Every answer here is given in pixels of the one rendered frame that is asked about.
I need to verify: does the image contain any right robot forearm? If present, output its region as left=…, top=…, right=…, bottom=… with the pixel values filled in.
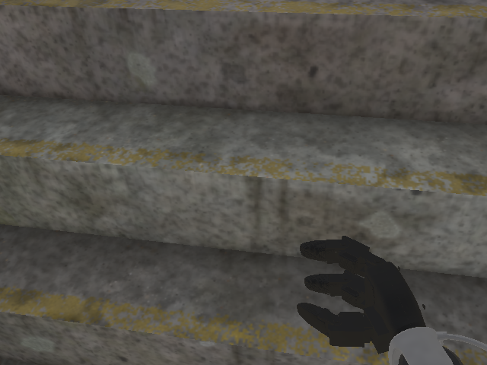
left=388, top=327, right=463, bottom=365

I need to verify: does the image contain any right robot hand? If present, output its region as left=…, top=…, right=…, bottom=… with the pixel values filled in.
left=297, top=236, right=426, bottom=354

